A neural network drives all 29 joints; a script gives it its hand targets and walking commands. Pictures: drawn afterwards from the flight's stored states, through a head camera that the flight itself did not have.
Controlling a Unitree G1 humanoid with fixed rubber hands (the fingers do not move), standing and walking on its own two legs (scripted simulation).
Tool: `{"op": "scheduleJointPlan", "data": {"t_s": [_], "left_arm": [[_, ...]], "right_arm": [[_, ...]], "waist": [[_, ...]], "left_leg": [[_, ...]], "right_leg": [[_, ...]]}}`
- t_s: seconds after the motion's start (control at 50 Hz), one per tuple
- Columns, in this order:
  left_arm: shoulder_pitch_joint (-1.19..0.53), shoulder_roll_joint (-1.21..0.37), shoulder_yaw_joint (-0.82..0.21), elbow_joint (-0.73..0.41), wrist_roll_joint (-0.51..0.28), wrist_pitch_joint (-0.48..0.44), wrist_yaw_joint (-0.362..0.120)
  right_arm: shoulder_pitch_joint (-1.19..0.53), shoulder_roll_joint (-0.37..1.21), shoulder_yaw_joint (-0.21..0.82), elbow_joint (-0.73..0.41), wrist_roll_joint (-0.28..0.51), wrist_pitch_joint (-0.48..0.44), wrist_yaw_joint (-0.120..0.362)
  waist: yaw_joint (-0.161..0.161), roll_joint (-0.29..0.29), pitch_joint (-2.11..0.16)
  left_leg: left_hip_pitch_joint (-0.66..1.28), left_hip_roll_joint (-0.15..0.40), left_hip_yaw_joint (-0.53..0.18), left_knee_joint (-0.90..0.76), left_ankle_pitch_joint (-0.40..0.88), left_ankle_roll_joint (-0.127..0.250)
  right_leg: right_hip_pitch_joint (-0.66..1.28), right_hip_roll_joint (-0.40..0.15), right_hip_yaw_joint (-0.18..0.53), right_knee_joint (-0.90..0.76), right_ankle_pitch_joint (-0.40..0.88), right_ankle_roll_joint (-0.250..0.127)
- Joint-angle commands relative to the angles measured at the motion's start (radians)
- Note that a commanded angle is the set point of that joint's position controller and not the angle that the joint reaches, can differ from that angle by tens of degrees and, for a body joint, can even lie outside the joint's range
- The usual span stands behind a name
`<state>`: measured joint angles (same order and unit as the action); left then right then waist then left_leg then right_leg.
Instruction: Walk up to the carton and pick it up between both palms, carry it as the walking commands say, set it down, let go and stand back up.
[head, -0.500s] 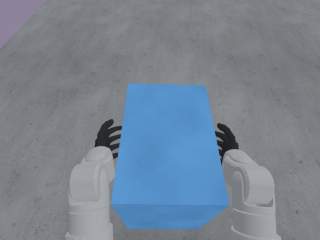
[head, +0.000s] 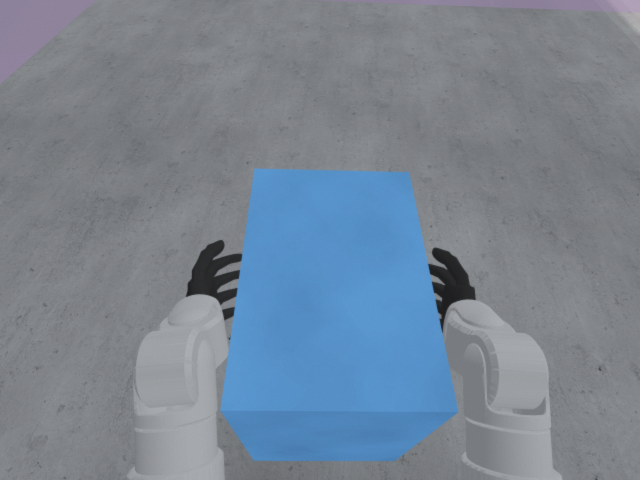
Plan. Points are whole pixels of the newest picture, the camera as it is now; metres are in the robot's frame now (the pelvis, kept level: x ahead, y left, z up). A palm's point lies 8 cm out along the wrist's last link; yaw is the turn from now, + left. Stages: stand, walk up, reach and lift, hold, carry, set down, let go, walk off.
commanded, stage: carry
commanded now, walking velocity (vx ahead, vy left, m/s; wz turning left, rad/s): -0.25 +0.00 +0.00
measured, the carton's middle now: (328, 322) +0.31 +0.01 +0.02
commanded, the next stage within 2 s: none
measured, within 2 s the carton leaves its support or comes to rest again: neither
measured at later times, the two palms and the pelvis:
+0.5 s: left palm (228, 318) +0.27 +0.11 +0.10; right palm (494, 332) +0.26 -0.17 +0.09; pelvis -0.03 -0.02 +0.01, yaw +1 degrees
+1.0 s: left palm (260, 469) +0.14 +0.07 +0.10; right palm out of the picture +0.12 -0.21 +0.08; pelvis -0.17 -0.06 +0.01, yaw +1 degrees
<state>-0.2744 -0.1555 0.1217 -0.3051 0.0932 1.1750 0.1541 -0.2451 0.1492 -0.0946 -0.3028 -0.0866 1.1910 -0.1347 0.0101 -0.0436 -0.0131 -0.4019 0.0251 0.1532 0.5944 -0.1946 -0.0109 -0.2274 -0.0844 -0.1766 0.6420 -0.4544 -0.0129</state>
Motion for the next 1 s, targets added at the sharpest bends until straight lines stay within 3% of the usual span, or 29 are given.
{"op": "scheduleJointPlan", "data": {"t_s": [0.0,0.04,0.08,0.16,0.18,0.22,0.26,0.28,0.32,0.42,0.46,0.48,0.5,0.52,0.54,0.56,0.58,0.6,0.66,0.72,0.74,0.76,0.78,0.8,0.82,0.84,0.88,0.94,0.98], "left_arm": [[-0.375,-0.933,-0.715,-0.013,-0.364,0.021,-0.283],[-0.330,-0.958,-0.693,0.096,-0.364,0.016,-0.286],[-0.390,-0.964,-0.717,0.024,-0.379,-0.005,-0.284],[-0.404,-0.969,-0.713,-0.043,-0.390,-0.018,-0.278],[-0.394,-1.000,-0.717,-0.025,-0.393,-0.009,-0.279],[-0.276,-0.939,-0.696,-0.001,-0.356,-0.010,-0.279],[-0.333,-0.958,-0.701,-0.067,-0.370,-0.021,-0.284],[-0.367,-0.986,-0.706,-0.063,-0.375,-0.018,-0.283],[-0.351,-0.974,-0.703,-0.060,-0.373,-0.011,-0.282],[-0.247,-0.905,-0.675,0.005,-0.322,0.009,-0.275],[-0.293,-0.950,-0.698,0.000,-0.339,0.008,-0.273],[-0.285,-0.944,-0.694,-0.001,-0.326,0.012,-0.270],[-0.239,-0.961,-0.689,0.052,-0.322,0.010,-0.271],[-0.341,-0.967,-0.721,0.007,-0.348,0.011,-0.276],[-0.428,-0.974,-0.722,-0.018,-0.377,0.009,-0.283],[-0.429,-0.968,-0.723,-0.022,-0.374,0.006,-0.284],[-0.355,-0.941,-0.698,0.013,-0.349,0.013,-0.277],[-0.402,-0.944,-0.707,0.010,-0.369,0.014,-0.281],[-0.427,-0.969,-0.737,-0.009,-0.404,0.013,-0.280],[-0.443,-0.997,-0.735,-0.008,-0.423,0.017,-0.290],[-0.479,-0.985,-0.745,-0.060,-0.433,0.019,-0.294],[-0.444,-0.991,-0.730,-0.006,-0.436,0.026,-0.307],[-0.371,-0.968,-0.704,0.061,-0.410,0.033,-0.314],[-0.310,-0.976,-0.707,0.107,-0.416,0.027,-0.322],[-0.394,-1.011,-0.728,0.066,-0.413,0.009,-0.317],[-0.422,-1.005,-0.719,0.030,-0.402,0.003,-0.308],[-0.471,-1.005,-0.722,-0.065,-0.419,-0.014,-0.299],[-0.416,-0.983,-0.684,-0.083,-0.382,-0.018,-0.280],[-0.253,-0.935,-0.632,0.057,-0.317,0.004,-0.279]], "right_arm": [[-0.416,0.964,0.676,-0.042,0.364,-0.022,0.254],[-0.423,0.925,0.678,-0.019,0.353,-0.012,0.246],[-0.472,0.956,0.703,-0.077,0.384,-0.039,0.259],[-0.480,0.948,0.726,-0.140,0.379,-0.041,0.241],[-0.495,0.957,0.722,-0.160,0.377,-0.046,0.236],[-0.449,0.934,0.733,-0.154,0.376,-0.035,0.237],[-0.448,0.980,0.762,-0.139,0.386,-0.032,0.245],[-0.529,1.001,0.761,-0.177,0.407,-0.040,0.244],[-0.555,0.980,0.752,-0.190,0.420,-0.040,0.244],[-0.400,0.972,0.711,-0.040,0.396,-0.019,0.247],[-0.415,0.943,0.719,-0.066,0.385,-0.012,0.255],[-0.454,0.957,0.724,-0.076,0.397,-0.016,0.258],[-0.461,0.948,0.725,-0.080,0.404,-0.020,0.265],[-0.436,0.957,0.710,-0.052,0.388,-0.015,0.267],[-0.504,0.970,0.715,-0.074,0.393,-0.025,0.270],[-0.489,0.975,0.713,-0.064,0.384,-0.020,0.266],[-0.414,0.946,0.699,-0.030,0.375,-0.009,0.267],[-0.443,0.948,0.675,-0.026,0.360,-0.012,0.258],[-0.476,0.939,0.668,-0.087,0.369,-0.027,0.253],[-0.498,0.981,0.678,-0.095,0.363,-0.031,0.238],[-0.431,0.985,0.682,-0.046,0.344,-0.021,0.239],[-0.429,0.983,0.694,-0.025,0.337,-0.014,0.233],[-0.409,0.967,0.670,-0.015,0.314,-0.017,0.232],[-0.424,0.947,0.666,-0.039,0.321,-0.016,0.230],[-0.517,0.976,0.684,-0.079,0.343,-0.028,0.241],[-0.545,1.013,0.700,-0.055,0.384,-0.030,0.250],[-0.532,1.045,0.718,-0.074,0.427,-0.045,0.255],[-0.591,1.050,0.749,-0.152,0.475,-0.048,0.246],[-0.481,0.996,0.737,-0.064,0.436,-0.017,0.242]], "waist": [[-0.027,0.314,-0.453],[-0.020,0.165,-0.411],[-0.014,0.253,-0.456],[-0.006,0.196,-0.463],[-0.008,0.188,-0.486],[0.010,-0.062,-0.522],[0.016,-0.286,-0.476],[0.023,-0.198,-0.490],[0.015,-0.155,-0.426],[0.004,-0.123,-0.429],[-0.005,-0.105,-0.437],[-0.009,0.015,-0.451],[-0.003,0.128,-0.481],[-0.024,0.336,-0.446],[-0.030,0.230,-0.402],[-0.024,0.166,-0.381],[-0.019,0.205,-0.370],[-0.017,0.168,-0.365],[-0.015,0.310,-0.371],[-0.016,0.251,-0.436],[-0.009,0.204,-0.388],[0.000,0.033,-0.399],[0.003,-0.129,-0.412],[0.017,-0.323,-0.434],[0.013,-0.249,-0.396],[0.012,-0.098,-0.380],[0.007,-0.045,-0.410],[0.010,-0.093,-0.486],[0.007,-0.217,-0.454]], "left_leg": [[0.486,0.388,-0.347,-0.048,1.329,0.221],[0.411,0.355,-0.300,-0.080,1.092,0.191],[0.391,0.324,-0.220,-0.059,1.005,0.146],[0.345,0.236,-0.115,-0.014,0.880,0.072],[0.249,0.191,-0.095,-0.005,0.658,0.035],[0.033,0.085,-0.054,0.117,0.107,-0.030],[-0.119,0.040,-0.060,0.211,-0.294,-0.035],[-0.179,0.028,-0.081,0.232,-0.320,-0.033],[-0.102,0.028,-0.082,0.284,-0.287,-0.037],[-0.069,-0.005,-0.037,0.056,-0.091,-0.059],[0.156,0.025,-0.036,-0.157,0.128,-0.047],[0.306,0.113,-0.100,-0.177,0.387,-0.007],[0.438,0.228,-0.191,-0.143,0.844,0.033],[0.554,0.350,-0.290,-0.088,1.248,0.099],[0.390,0.413,-0.304,-0.099,1.134,0.179],[0.366,0.384,-0.281,-0.118,1.002,0.168],[0.270,0.373,-0.231,-0.141,0.866,0.168],[0.223,0.347,-0.212,-0.154,0.687,0.147],[0.247,0.292,-0.133,-0.127,0.651,0.111],[0.218,0.266,-0.131,-0.078,0.530,0.092],[0.167,0.278,-0.140,-0.052,0.431,0.065],[0.057,0.200,-0.088,0.017,0.171,0.014],[-0.102,0.105,-0.030,0.193,-0.176,-0.025],[-0.135,0.068,-0.097,0.418,-0.403,-0.033],[-0.110,0.076,-0.187,0.505,-0.418,-0.028],[-0.103,0.057,-0.142,0.514,-0.360,-0.036],[-0.097,0.051,-0.133,0.499,-0.309,-0.029],[-0.088,0.005,-0.105,0.325,-0.300,-0.050],[-0.053,-0.009,-0.078,0.277,-0.308,-0.050]], "right_leg": [[-0.204,0.022,0.107,0.257,-0.212,0.037],[-0.225,0.037,0.121,0.223,-0.192,0.022],[-0.167,0.028,0.127,0.150,-0.104,0.023],[-0.015,0.031,0.065,-0.174,0.316,0.034],[0.100,-0.021,0.091,-0.235,0.467,0.023],[0.281,-0.238,0.281,-0.084,1.219,-0.092],[0.356,-0.286,0.322,-0.118,1.419,-0.137],[0.425,-0.302,0.324,-0.106,1.460,-0.148],[0.243,-0.274,0.243,-0.128,1.326,-0.133],[0.301,-0.214,0.169,-0.056,1.317,-0.074],[0.133,-0.171,0.158,-0.056,0.973,-0.048],[0.009,-0.140,0.150,-0.046,0.698,-0.012],[-0.107,-0.100,0.112,0.062,0.394,0.010],[-0.324,-0.017,0.062,0.196,-0.032,0.032],[-0.272,-0.013,0.112,0.303,-0.164,0.028],[-0.282,0.010,0.123,0.291,-0.136,0.025],[-0.257,0.014,0.142,0.391,-0.119,0.027],[-0.249,0.008,0.145,0.407,-0.083,0.024],[-0.241,0.035,0.100,0.241,0.033,0.029],[-0.076,0.051,0.040,-0.046,0.170,0.031],[-0.013,0.014,0.090,-0.186,0.250,0.027],[0.099,-0.060,0.174,-0.276,0.370,-0.004],[0.175,-0.296,0.417,-0.295,0.674,-0.065],[0.113,-0.397,0.477,-0.270,0.879,-0.191],[0.033,-0.402,0.465,-0.252,0.978,-0.220],[0.039,-0.329,0.366,-0.228,0.970,-0.178],[0.031,-0.281,0.251,-0.212,0.836,-0.133],[0.160,-0.250,0.259,-0.195,0.834,-0.106],[0.143,-0.257,0.270,-0.214,0.798,-0.105]]}}
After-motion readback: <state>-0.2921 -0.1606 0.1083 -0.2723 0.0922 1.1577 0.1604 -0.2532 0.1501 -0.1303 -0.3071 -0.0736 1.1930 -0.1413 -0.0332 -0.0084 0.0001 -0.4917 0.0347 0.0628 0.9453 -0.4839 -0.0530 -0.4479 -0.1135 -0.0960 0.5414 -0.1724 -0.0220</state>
